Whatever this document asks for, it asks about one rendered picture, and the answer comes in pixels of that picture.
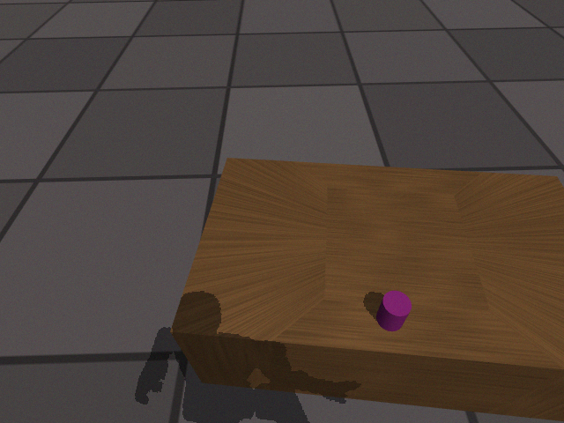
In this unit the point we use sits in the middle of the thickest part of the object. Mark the can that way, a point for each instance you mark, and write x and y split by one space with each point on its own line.
393 311

